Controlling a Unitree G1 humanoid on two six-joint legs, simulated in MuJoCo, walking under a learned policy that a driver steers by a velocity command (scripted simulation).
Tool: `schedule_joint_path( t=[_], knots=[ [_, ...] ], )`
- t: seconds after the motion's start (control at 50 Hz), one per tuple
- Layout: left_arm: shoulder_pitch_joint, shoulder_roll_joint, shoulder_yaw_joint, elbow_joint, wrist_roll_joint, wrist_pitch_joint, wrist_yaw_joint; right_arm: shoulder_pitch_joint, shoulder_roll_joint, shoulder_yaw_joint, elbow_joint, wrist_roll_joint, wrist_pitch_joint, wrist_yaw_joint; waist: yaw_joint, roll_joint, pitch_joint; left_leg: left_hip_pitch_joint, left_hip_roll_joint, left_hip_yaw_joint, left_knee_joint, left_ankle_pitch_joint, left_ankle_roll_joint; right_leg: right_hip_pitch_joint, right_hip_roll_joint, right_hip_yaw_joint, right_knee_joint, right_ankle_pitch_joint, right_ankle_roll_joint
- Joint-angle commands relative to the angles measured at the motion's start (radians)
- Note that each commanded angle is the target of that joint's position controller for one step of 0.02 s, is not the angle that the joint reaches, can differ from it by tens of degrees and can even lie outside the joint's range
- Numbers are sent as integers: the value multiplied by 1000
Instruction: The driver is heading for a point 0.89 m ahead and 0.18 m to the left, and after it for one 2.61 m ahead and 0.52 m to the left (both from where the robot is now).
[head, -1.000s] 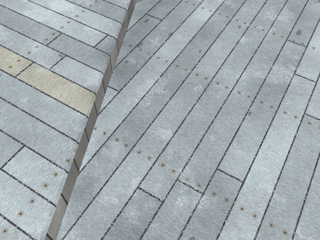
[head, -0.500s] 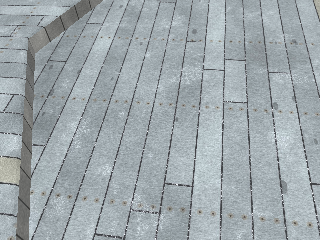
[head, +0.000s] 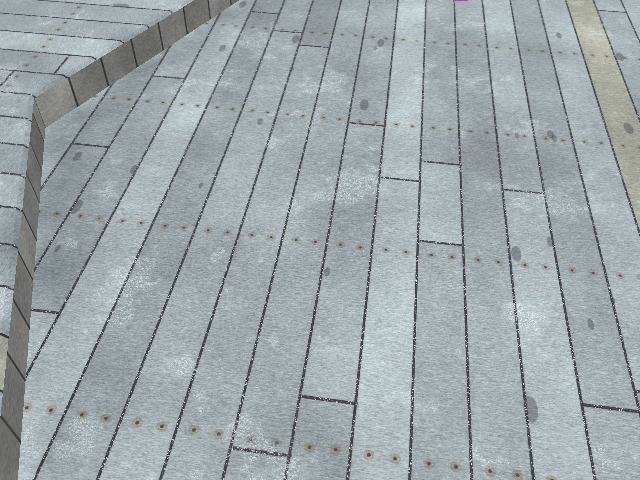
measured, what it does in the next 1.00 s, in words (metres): walks ahead, turning left: left foot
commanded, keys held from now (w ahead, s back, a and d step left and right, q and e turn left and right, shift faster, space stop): w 0.22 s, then w+q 0.68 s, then w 0.10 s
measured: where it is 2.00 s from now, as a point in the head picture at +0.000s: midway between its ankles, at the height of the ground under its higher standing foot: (235, 324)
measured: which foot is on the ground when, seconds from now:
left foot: down 0.00-0.20, up 0.22-0.68, down 0.70-1.00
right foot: down 0.00-0.70, up 0.72-1.00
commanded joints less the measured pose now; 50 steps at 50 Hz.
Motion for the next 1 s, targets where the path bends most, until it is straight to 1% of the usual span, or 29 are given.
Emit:
schedule_joint_path(
  t=[0.02,0.04,0.08,0.14,0.18,0.2,0.22,0.24,0.26,0.28,0.32,0.36,0.42,0.5,0.56,0.58,0.62,0.64,0.66,0.68,0.7,0.72,0.74,0.76,0.78,0.82,0.86,0.9,1.0],
  knots=[
    [-14,72,22,-34,14,-8,-6,76,-191,-53,-7,-1,6,-2,-29,151,127,-105,224,-296,-252,-584,133,-145,6,-24,117,-249,-24],
    [-25,57,18,-42,20,-12,-13,78,-195,-59,-1,2,7,-2,-29,170,155,-116,290,-361,-301,-599,168,-181,-17,-46,203,-185,-21],
    [-17,65,22,-45,17,-28,-24,47,-181,-61,-6,-4,-5,4,-13,142,150,-91,324,-374,-326,-484,191,-219,-62,-32,279,-168,-23],
    [64,54,26,-18,7,-53,-32,-24,-184,-67,-18,5,-24,15,37,119,115,-131,249,-231,-268,-374,157,-63,-51,-72,132,-135,-38],
    [209,58,34,43,8,-64,-21,-51,-166,-67,-20,3,-25,21,91,59,115,-296,161,-136,-105,-389,132,188,-2,-85,-12,-117,-42],
    [318,105,45,71,18,-73,-10,-81,-111,-52,-41,-5,-30,24,129,-97,101,-412,84,-35,138,-325,102,290,-151,149,-153,-287,-66],
    [403,202,66,81,11,-79,-7,-102,-40,-31,-86,2,-37,33,141,-312,89,-606,-46,78,421,-292,69,340,-386,602,-364,-609,-154],
    [342,189,62,77,20,-72,-5,-111,-110,-46,-90,-19,-41,37,95,-181,152,-623,-5,-45,580,-259,92,223,-441,670,-386,-640,-198],
    [239,159,53,40,19,-77,-5,-109,-118,-49,-83,-8,-47,48,40,-79,167,-612,29,-100,623,-154,104,170,-404,560,-363,-559,-174],
    [190,140,48,23,14,-87,-3,-78,-109,-47,-62,0,-54,57,12,-46,140,-585,45,-114,619,-78,102,172,-355,447,-364,-442,-134],
    [183,109,36,24,7,-109,8,-52,-103,-47,-36,-14,-52,67,0,-32,91,-560,56,-93,618,30,79,219,-293,260,-360,-177,-83],
    [243,88,29,50,5,-119,11,-60,-84,-43,-32,-18,-40,70,8,-34,69,-588,54,-75,644,84,61,258,-274,145,-332,26,-68],
    [303,72,21,73,6,-122,12,-154,-72,-38,-64,-17,-27,69,31,-39,96,-666,59,-50,632,136,33,269,-271,45,-324,186,-67],
    [289,64,11,75,6,-124,16,-287,-51,-19,-125,-19,-29,76,41,-53,138,-626,52,37,432,213,17,221,-246,-79,-318,382,-59],
    [306,81,12,91,4,-124,23,-355,-45,-8,-166,-18,-30,82,51,-63,148,-538,35,116,276,220,52,244,-259,-141,-290,535,-51],
    [301,91,13,94,3,-123,25,-346,-52,-9,-169,-18,-31,81,39,-67,138,-495,17,136,240,207,73,265,-263,-163,-253,661,-46],
    [280,120,21,92,0,-120,33,-265,-78,-21,-153,-20,-32,73,-8,-93,76,-381,-43,175,223,150,123,316,-276,-199,-109,1001,-35],
    [261,136,27,87,3,-113,37,-169,-98,-32,-128,-22,-33,69,-53,-104,22,-294,-72,180,225,107,150,326,-285,-213,27,1113,-35],
    [239,153,34,75,6,-105,36,-43,-124,-47,-90,-22,-36,66,-103,-114,-52,-169,-93,165,205,78,181,308,-295,-211,201,1114,-40],
    [214,165,39,60,4,-100,29,93,-159,-68,-48,-31,-41,60,-170,-88,-121,23,-89,116,124,75,216,201,-279,-221,431,940,-33],
    [211,122,32,25,5,-103,17,181,-239,-96,-37,-37,-39,45,-188,40,-203,227,129,-173,93,-68,280,-26,-214,-222,768,400,-17],
    [237,46,23,-47,-15,-109,-6,127,-313,-112,-65,-29,-30,46,-95,243,-289,458,372,-787,-65,-89,464,-429,14,-83,1097,-309,28],
    [95,122,34,-76,-3,-122,-11,99,-282,-108,-61,-6,-19,39,-122,81,-195,394,339,-730,-153,-175,425,-566,-54,53,1105,-202,10],
    [46,127,33,-100,-9,-136,-16,36,-231,-95,-66,0,-22,32,-88,36,-76,246,321,-591,-178,-108,378,-566,-106,51,1016,-93,5],
    [53,122,35,-92,-7,-140,-12,-3,-184,-84,-68,-2,-29,32,-36,-47,-12,109,277,-496,-197,43,333,-494,-139,45,918,-49,10],
    [79,96,30,-95,25,-103,-11,-29,-153,-70,-71,5,-48,24,22,-42,5,-46,191,-354,-200,254,293,-362,-168,50,815,-55,45],
    [82,77,28,-108,38,-68,-19,0,-172,-71,-67,15,-67,25,37,-25,-3,-82,146,-289,-202,328,283,-352,-171,29,748,-54,74],
    [0,82,27,-150,38,-55,-21,53,-198,-76,-61,15,-74,25,18,19,32,-104,132,-280,-212,369,277,-400,-180,9,650,1,102],
    [-185,81,20,-214,29,-52,-38,189,-174,-66,-43,13,-71,24,-65,64,29,40,99,-238,-203,488,165,-486,-156,-26,402,231,98]
  ],
)
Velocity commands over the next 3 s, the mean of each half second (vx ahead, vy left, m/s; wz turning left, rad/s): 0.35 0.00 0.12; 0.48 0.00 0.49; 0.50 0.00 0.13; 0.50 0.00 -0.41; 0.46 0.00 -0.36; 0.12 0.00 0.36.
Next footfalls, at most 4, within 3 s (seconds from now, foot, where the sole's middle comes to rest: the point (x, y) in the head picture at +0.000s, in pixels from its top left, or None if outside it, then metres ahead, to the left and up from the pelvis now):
0.70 left None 0.40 0.08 -0.78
1.24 right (299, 385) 0.76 0.07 -0.78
1.74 left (188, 325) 0.93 0.36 -0.78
2.28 right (265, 241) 1.23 0.18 -0.78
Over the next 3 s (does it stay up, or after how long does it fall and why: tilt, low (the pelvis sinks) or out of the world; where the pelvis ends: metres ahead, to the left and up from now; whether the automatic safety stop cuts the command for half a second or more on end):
stays up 1.29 0.27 -0.01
